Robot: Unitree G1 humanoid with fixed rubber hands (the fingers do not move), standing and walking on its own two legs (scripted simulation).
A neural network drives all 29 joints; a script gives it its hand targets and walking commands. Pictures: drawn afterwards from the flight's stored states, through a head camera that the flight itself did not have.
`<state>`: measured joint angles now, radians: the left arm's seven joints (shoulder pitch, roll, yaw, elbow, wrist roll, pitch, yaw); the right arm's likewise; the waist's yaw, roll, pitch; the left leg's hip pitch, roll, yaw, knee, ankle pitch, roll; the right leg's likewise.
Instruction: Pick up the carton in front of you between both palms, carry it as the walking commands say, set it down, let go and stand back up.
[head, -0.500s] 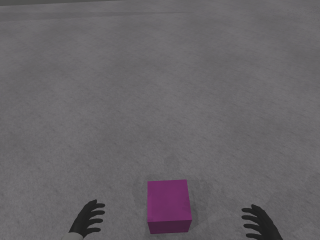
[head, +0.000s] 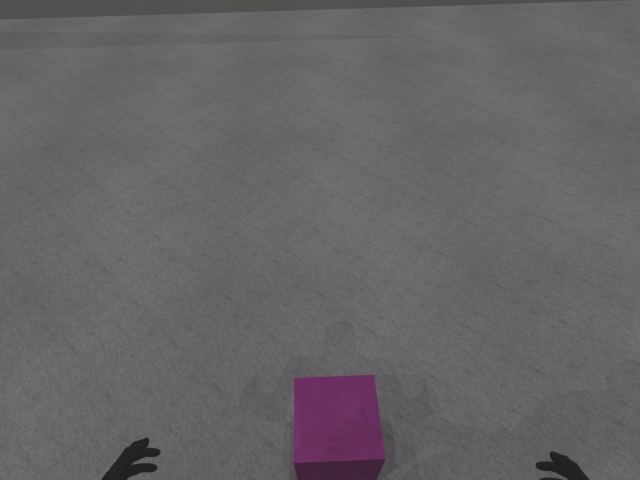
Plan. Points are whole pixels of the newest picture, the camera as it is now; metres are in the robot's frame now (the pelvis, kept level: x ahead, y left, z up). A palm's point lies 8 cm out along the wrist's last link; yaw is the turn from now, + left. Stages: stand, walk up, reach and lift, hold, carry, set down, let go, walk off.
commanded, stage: stand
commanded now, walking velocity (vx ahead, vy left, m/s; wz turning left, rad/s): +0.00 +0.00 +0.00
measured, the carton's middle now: (335, 431) +0.39 +0.00 -0.65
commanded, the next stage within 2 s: none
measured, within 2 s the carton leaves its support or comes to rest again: neither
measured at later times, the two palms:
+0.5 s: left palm out of the picture +0.10 +0.30 -0.09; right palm out of the picture +0.10 -0.30 -0.09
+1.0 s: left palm out of the picture +0.06 +0.30 -0.09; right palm out of the picture +0.07 -0.31 -0.09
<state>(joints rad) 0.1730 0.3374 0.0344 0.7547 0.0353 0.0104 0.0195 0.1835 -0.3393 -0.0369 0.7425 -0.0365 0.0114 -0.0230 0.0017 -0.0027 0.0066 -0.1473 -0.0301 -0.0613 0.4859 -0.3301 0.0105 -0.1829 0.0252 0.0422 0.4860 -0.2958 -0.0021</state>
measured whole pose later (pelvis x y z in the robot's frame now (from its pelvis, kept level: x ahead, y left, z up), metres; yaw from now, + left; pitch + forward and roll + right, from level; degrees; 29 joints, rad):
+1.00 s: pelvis -0.03 +0.00 +0.01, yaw +0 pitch -2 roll +0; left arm 0.14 0.38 0.01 1.00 0.02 -0.01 0.01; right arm 0.15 -0.38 0.00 0.97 -0.02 -0.01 -0.02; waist 0.01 0.00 0.02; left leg -0.09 -0.03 -0.06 0.36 -0.23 0.01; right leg -0.13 0.02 0.04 0.36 -0.19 0.00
